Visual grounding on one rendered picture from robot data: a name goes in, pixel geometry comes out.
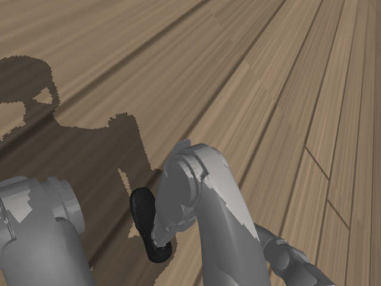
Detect right robot foot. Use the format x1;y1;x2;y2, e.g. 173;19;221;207
130;187;172;263

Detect right robot arm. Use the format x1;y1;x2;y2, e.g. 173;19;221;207
263;238;336;286

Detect right robot hand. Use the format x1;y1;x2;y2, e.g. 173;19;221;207
254;223;278;251

